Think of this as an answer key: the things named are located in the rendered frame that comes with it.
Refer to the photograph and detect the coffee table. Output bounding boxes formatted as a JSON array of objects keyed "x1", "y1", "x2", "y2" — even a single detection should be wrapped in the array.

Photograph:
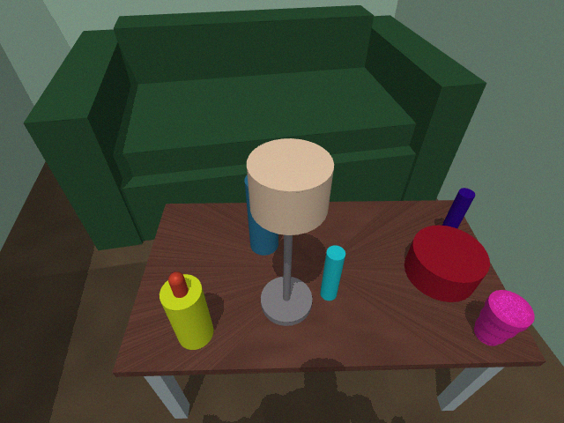
[{"x1": 112, "y1": 200, "x2": 546, "y2": 419}]

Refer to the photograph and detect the desk lamp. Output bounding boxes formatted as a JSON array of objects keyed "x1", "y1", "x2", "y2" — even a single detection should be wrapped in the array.
[{"x1": 247, "y1": 138, "x2": 334, "y2": 326}]

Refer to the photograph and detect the sofa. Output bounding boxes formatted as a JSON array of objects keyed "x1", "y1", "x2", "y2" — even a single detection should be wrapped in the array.
[{"x1": 24, "y1": 5, "x2": 486, "y2": 250}]

